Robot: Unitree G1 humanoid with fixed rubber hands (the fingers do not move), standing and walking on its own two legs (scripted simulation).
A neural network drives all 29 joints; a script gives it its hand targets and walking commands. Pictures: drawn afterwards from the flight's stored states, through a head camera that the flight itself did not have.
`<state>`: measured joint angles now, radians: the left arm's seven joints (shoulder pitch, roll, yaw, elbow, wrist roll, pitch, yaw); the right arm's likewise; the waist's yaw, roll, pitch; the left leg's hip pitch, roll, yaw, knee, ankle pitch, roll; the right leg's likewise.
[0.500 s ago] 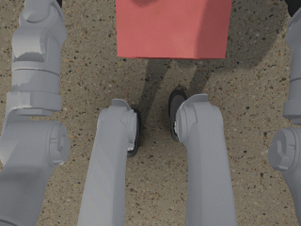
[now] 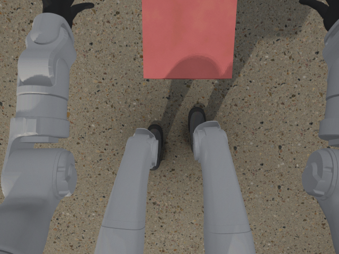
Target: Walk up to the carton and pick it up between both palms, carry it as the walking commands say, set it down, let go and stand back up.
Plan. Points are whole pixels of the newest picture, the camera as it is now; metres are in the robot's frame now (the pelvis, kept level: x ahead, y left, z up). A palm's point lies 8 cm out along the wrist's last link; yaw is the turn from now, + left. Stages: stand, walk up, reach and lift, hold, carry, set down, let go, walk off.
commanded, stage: set down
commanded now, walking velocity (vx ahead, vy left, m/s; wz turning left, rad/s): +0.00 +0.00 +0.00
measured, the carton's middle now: (186, 42) +0.53 -0.05 -0.50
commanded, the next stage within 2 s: let go in 0.16 s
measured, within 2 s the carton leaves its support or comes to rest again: neither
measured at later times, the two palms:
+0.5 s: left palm (29, 43) +0.46 +0.18 -0.04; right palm out of the picture +0.43 -0.26 -0.05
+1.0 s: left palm out of the picture +0.30 +0.24 +0.06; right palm out of the picture +0.28 -0.22 +0.05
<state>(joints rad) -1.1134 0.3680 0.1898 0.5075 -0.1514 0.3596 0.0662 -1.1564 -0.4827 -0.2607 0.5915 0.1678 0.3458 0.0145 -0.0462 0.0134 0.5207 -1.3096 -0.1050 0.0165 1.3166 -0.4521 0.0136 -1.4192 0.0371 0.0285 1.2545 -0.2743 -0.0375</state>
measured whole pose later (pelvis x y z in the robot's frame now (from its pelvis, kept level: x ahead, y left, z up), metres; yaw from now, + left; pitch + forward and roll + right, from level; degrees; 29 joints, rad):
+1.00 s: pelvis +0.13 +0.01 +0.14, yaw -1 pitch +8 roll -1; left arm 0.21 0.19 0.05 0.43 0.03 0.00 -0.03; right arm 0.23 -0.19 -0.06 0.41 0.00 0.01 0.05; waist -0.01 0.03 0.07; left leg -0.34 -0.07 -0.07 0.55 -0.35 0.04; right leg -0.43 0.06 0.01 0.51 -0.21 -0.02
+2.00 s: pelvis +0.13 -0.01 +0.14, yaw +1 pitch -2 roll +0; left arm 0.22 0.30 0.07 0.93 0.04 -0.02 0.01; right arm 0.31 -0.32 -0.02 0.80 -0.04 -0.01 -0.02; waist 0.02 0.03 -0.11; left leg -0.10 -0.07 -0.11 0.47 -0.33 0.03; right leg -0.22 0.05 -0.02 0.49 -0.24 -0.05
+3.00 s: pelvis +0.10 +0.00 +0.15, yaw +0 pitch -4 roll +0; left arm 0.16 0.32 0.01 1.13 0.01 -0.02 0.00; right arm 0.22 -0.36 0.02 1.03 -0.01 -0.02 -0.02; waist 0.02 0.02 -0.03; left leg -0.06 -0.06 -0.10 0.37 -0.24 0.03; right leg -0.17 0.05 0.00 0.37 -0.13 -0.05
